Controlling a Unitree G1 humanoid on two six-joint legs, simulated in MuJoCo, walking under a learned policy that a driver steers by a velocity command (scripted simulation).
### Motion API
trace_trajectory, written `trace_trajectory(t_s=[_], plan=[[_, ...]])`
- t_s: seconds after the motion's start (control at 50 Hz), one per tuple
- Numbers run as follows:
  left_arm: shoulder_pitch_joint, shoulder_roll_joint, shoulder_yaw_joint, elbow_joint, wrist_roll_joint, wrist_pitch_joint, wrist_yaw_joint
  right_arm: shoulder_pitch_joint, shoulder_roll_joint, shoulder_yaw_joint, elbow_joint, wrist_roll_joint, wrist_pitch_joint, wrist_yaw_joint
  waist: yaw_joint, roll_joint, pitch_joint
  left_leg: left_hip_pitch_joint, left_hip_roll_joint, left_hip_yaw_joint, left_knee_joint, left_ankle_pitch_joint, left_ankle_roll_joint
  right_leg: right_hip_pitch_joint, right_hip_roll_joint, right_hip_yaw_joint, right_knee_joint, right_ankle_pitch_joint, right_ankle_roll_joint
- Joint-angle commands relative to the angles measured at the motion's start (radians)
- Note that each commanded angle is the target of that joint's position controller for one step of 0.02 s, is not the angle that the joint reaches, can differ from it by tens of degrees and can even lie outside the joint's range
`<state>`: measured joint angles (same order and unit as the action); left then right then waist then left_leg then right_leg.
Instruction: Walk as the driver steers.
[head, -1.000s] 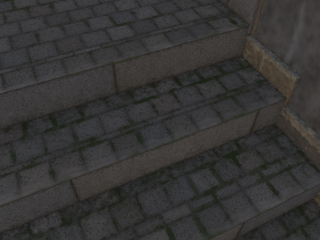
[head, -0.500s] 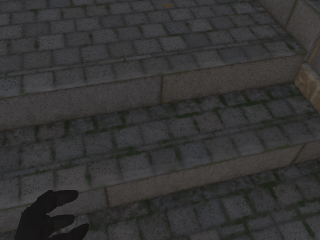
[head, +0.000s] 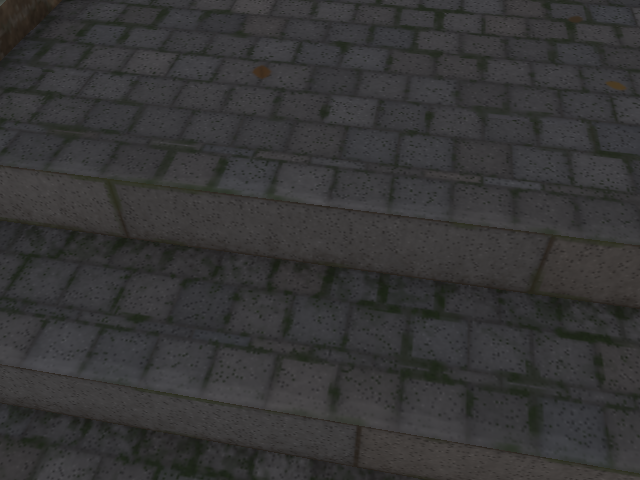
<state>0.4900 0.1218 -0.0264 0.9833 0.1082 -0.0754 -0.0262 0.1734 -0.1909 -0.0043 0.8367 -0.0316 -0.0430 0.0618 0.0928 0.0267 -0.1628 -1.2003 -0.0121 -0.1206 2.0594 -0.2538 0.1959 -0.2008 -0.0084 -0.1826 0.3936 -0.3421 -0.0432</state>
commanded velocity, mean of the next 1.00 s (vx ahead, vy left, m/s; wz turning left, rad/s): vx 0.47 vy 0.00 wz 0.04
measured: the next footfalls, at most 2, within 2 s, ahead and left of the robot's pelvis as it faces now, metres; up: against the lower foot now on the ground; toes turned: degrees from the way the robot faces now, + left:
left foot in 0.24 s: +0.32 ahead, +0.20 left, +0.16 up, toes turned +8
right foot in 0.82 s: +0.64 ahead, +0.03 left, +0.33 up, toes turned -1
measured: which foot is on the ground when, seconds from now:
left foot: up 0.00-0.22, down 0.24-0.88, up 0.90-1.00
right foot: down 0.00-0.28, up 0.30-0.80, down 0.82-1.00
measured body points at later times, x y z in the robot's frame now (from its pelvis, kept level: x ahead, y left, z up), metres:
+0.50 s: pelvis +0.27 +0.12 +0.13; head +0.28 +0.12 +0.58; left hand +0.38 +0.37 +0.00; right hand +0.23 -0.14 -0.02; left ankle +0.28 +0.19 -0.57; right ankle +0.30 -0.06 -0.34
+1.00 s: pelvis +0.56 +0.09 +0.26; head +0.57 +0.09 +0.71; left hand +0.66 +0.32 +0.12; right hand +0.61 -0.15 +0.11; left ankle +0.44 +0.25 -0.27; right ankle +0.60 +0.03 -0.41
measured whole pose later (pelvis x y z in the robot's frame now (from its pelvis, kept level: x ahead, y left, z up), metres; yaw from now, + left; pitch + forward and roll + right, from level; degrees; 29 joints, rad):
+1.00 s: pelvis +0.56 +0.09 +0.26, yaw -1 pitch +7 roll -3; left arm 0.20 0.19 0.01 0.95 0.05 -0.05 -0.05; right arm 0.30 -0.23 -0.02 1.03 -0.06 -0.08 0.09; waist 0.04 0.05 -0.14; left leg -0.63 -0.06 -0.21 1.67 0.02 0.15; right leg -0.68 0.11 -0.12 1.01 -0.45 -0.11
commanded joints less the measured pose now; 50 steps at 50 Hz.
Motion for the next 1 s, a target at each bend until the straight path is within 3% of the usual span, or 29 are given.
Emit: trace_trajectory(t_s=[0.02,0.08,0.12,0.16,0.18,0.24,0.26,0.28,0.3,0.32,0.34,0.36,0.4,0.42,0.46,0.52,0.58,0.64,0.72,0.78,0.82,0.84,0.86,0.88,0.9,0.92,0.94,0.98,1.0], plan=[[0.14,0.011,-0.019,0.1,0.042,0.002,-0.032,-0.263,0.053,0.049,-0.146,0.011,-0.018,-0.008,0.002,-0.059,0.177,-0.554,0.055,-0.035,0.079,-0.009,0.117,0.315,-0.333,0.27,-0.22,0.133,-0.243],[0.099,-0.005,-0.031,0.134,0.064,-0.018,-0.017,-0.342,0.061,0.071,-0.188,0.013,0.012,0.009,-0.043,-0.076,0.183,-0.447,0.129,0.093,-0.017,0.033,0.141,0.168,-0.272,0.148,-0.304,0.142,-0.199],[0.196,-0.008,-0.042,0.165,0.059,-0.019,-0.027,-0.49,0.03,0.075,-0.25,0.011,0.044,0.006,0.004,-0.063,0.16,-0.334,0.183,0.153,-0.306,0.162,0.095,0.11,-0.282,0.122,-0.362,0.109,-0.181],[0.08,0.047,-0.028,0.13,-0.023,-0.021,-0.071,-0.603,0.078,0.101,-0.285,-0.007,0.1,0.041,-0.056,-0.136,0.169,0.193,0.149,0.246,-0.499,-0.101,0.04,-0.246,-0.29,0.045,-0.493,0.226,-0.196],[0.09,0.115,-0.015,0.122,-0.05,-0.046,-0.073,-0.546,0.062,0.09,-0.269,-0.005,0.094,0.052,-0.094,-0.189,0.143,0.294,0.082,0.285,-0.534,-0.142,0.01,-0.177,-0.31,0.033,-0.431,0.597,-0.209],[0.079,0.274,0.032,0.112,-0.054,-0.074,-0.074,-0.239,-0.024,0.046,-0.163,0.015,0.063,0.05,-0.215,-0.268,-0.016,0.665,-0.068,0.309,-0.919,-0.118,0.014,0.133,-0.316,-0.011,-0.11,1.52,-0.153],[0.155,0.198,0.026,0.106,-0.004,-0.082,-0.081,-0.032,-0.077,0.033,-0.095,0.012,0.043,0.03,-0.223,-0.137,-0.215,1.146,0.023,0.076,-0.913,0.252,0.092,-0.174,-0.239,0.051,0.208,1.289,-0.066],[0.19,0.161,0.016,0.082,0.009,-0.077,-0.108,0.208,-0.129,0.022,-0.037,0.008,0.05,0.014,-0.281,0.037,-0.383,1.448,0.163,-0.361,-1.27,0.031,0.152,-0.441,-0.112,0.167,0.487,0.633,-0.045],[0.101,0.126,0.045,0.072,-0.048,-0.045,-0.121,0.42,-0.245,-0.034,0.07,-0.013,0.049,-0.003,-0.303,0.082,-0.332,1.344,0.295,-0.726,-1.587,-0.187,0.094,-0.538,-0.023,0.346,0.853,0.295,-0.04],[0.021,0.096,0.068,0.065,-0.09,-0.042,-0.111,0.447,-0.295,-0.062,0.118,-0.013,0.015,-0.016,-0.281,0.102,-0.136,1.153,0.273,-0.733,-1.636,-0.305,-0.042,-0.644,0.034,0.492,1.164,0.405,-0.048],[-0.006,0.054,0.067,0.072,-0.083,-0.055,-0.091,0.345,-0.272,-0.066,0.136,0.015,-0.012,-0.022,-0.218,0.195,-0.045,0.971,0.255,-0.572,-1.597,-0.315,-0.07,-0.675,0.018,0.504,1.346,0.417,-0.054],[-0.032,0.013,0.056,0.061,-0.079,-0.066,-0.069,0.202,-0.199,-0.051,0.132,0.019,-0.023,-0.019,-0.149,0.127,0.015,0.839,0.236,-0.471,-1.545,-0.24,-0.041,-0.718,0.04,0.516,1.489,0.43,-0.076],[-0.161,0.001,0.036,-0.006,-0.099,-0.055,-0.056,0.033,-0.024,0.002,0.152,-0.007,-0.015,0.005,-0.039,-0.023,0.006,0.72,0.262,-0.398,-1.573,-0.102,-0.043,-0.816,0.041,0.527,1.651,0.459,-0.175],[-0.141,0.015,0.038,0.003,-0.1,-0.032,-0.049,0.0,0.019,0.019,0.159,-0.037,-0.008,0.017,0.001,-0.066,0.017,0.685,0.27,-0.338,-1.604,-0.017,-0.049,-0.866,0.027,0.518,1.625,0.501,-0.198],[-0.18,0.026,0.031,-0.006,-0.097,-0.008,-0.061,-0.036,0.032,0.016,0.167,-0.042,-0.015,0.017,0.036,-0.053,0.063,0.641,0.217,-0.145,-1.653,-0.019,-0.065,-0.924,-0.002,0.456,1.611,0.449,-0.222],[-0.26,0.035,0.015,-0.021,-0.098,-0.007,-0.076,0.083,0.023,0.018,0.218,-0.067,-0.041,-0.006,0.001,0.07,0.101,0.67,0.134,0.007,-1.728,-0.006,-0.07,-1.033,0.021,0.335,1.825,0.381,-0.23],[-0.43,0.046,-0.012,-0.111,-0.084,0.006,-0.055,0.271,0.031,0.035,0.298,-0.097,-0.04,-0.004,-0.066,0.003,0.159,0.91,0.19,-0.056,-1.744,-0.035,-0.019,-1.349,0.033,0.363,1.926,0.284,-0.26],[-0.619,0.076,-0.026,-0.224,-0.09,0.022,-0.034,0.392,0.015,0.05,0.334,-0.128,-0.046,0.013,-0.114,-0.026,0.129,1.008,0.187,0.021,-1.805,-0.011,-0.015,-1.337,-0.041,0.244,1.565,0.371,-0.23],[-0.751,0.023,-0.041,-0.277,-0.053,0.087,-0.046,0.428,0.023,0.07,0.279,-0.052,-0.062,0.038,-0.149,0.103,0.177,0.929,0.254,0.049,-1.961,0.338,0.06,-1.048,-0.105,0.037,1.254,0.191,-0.127],[-0.72,0.034,-0.033,-0.303,-0.058,0.103,-0.085,0.38,-0.143,0.037,0.256,-0.017,-0.081,0.046,-0.07,0.144,0.105,0.995,0.279,0.143,-1.912,1.058,0.11,-0.707,0.011,-0.053,1.05,0.023,-0.111],[-0.641,0.057,-0.013,-0.305,-0.074,0.077,-0.09,0.395,-0.219,-0.007,0.271,-0.015,-0.089,0.044,-0.034,0.165,0.063,1.292,0.299,0.189,-1.76,1.508,0.088,-0.638,0.072,-0.062,0.763,-0.085,-0.119],[-0.537,0.091,0.005,-0.276,-0.063,0.066,-0.074,0.405,-0.208,-0.016,0.268,-0.036,-0.088,0.046,-0.023,0.152,-0.03,1.282,0.275,0.218,-1.634,1.657,0.044,-0.465,0.081,-0.015,0.753,0.064,-0.158],[-0.395,0.131,0.015,-0.213,-0.084,0.061,-0.06,0.487,-0.117,-0.009,0.262,-0.082,-0.09,0.048,-0.05,0.03,-0.194,0.99,0.215,0.156,-1.469,1.511,-0.023,-0.053,0.04,0.219,0.731,0.254,-0.235],[-0.225,0.171,0.031,-0.162,-0.089,0.073,-0.045,0.443,-0.117,-0.011,0.233,-0.075,-0.075,0.059,0.039,-0.054,-0.236,0.773,0.119,0.123,-1.291,1.172,-0.035,0.138,-0.002,0.49,0.477,-0.02,-0.267],[0.002,0.246,0.047,-0.083,-0.046,0.076,-0.031,0.258,-0.047,-0.017,0.19,-0.054,-0.052,0.07,0.128,-0.264,-0.152,0.443,-0.06,0.051,-0.873,0.242,-0.094,0.24,-0.131,0.892,0.143,-0.12,-0.355],[0.067,0.281,0.077,-0.055,-0.036,0.046,-0.009,0.223,-0.055,-0.028,0.191,-0.015,-0.043,0.069,0.119,-0.212,-0.104,0.328,-0.07,-0.138,-0.449,0.251,-0.086,0.152,-0.16,1.048,0.056,-0.257,-0.307],[0.009,0.233,0.076,-0.027,-0.045,0.02,0.003,0.176,-0.045,-0.027,0.17,-0.019,-0.055,0.043,0.072,-0.175,0.015,0.227,-0.052,-0.185,-0.27,0.297,-0.071,0.016,-0.148,0.99,0.08,-0.275,-0.278],[-0.128,0.124,0.058,0.026,-0.06,0.016,-0.021,0.079,-0.008,-0.008,0.098,-0.016,-0.054,0.007,-0.055,0.006,0.036,0.13,-0.086,-0.194,-0.127,0.286,-0.023,-0.06,-0.153,0.819,0.098,0.13,-0.219],[-0.204,0.053,0.037,0.036,-0.061,0.025,-0.029,0.049,0.004,0.007,0.067,-0.027,-0.044,0.01,-0.108,0.002,0.006,0.071,-0.062,-0.152,-0.01,0.244,0.005,-0.09,-0.151,0.758,0.083,0.208,-0.225]])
